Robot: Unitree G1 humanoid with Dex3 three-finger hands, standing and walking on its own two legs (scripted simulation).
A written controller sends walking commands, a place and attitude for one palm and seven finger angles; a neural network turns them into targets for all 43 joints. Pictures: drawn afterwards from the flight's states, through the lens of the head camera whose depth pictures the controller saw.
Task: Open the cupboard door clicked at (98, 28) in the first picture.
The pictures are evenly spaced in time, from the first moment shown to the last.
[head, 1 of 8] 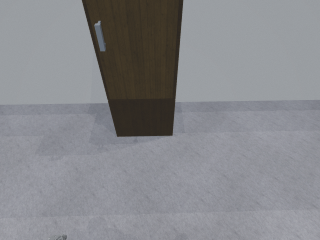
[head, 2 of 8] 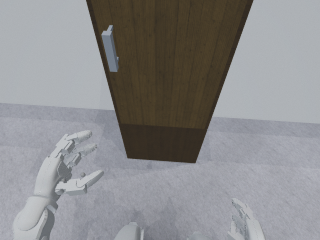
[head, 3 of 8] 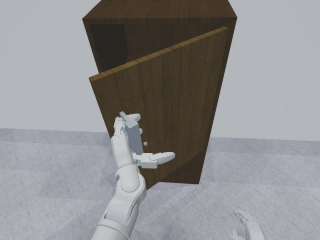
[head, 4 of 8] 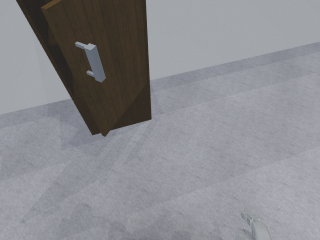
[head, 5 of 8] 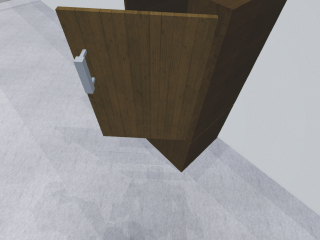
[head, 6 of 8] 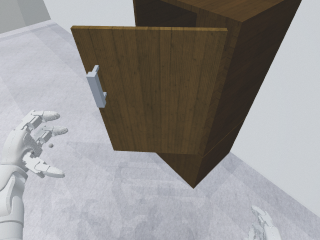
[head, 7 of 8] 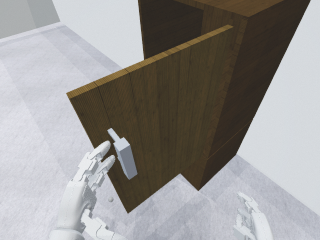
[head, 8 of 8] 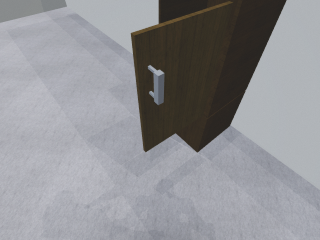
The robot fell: no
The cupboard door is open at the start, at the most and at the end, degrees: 0 88 87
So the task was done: yes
